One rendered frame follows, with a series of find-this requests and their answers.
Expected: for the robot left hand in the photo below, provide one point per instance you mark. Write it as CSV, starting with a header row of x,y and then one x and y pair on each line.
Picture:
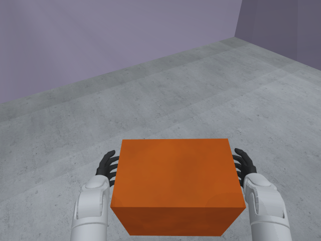
x,y
105,166

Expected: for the robot right hand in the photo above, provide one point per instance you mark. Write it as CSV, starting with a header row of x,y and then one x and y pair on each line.
x,y
246,165

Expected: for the right robot forearm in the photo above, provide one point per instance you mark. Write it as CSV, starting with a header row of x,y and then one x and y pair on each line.
x,y
267,211

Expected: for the left robot forearm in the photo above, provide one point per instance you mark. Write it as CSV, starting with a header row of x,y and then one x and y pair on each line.
x,y
90,216

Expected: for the carton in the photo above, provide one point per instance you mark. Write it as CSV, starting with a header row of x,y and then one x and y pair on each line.
x,y
176,187

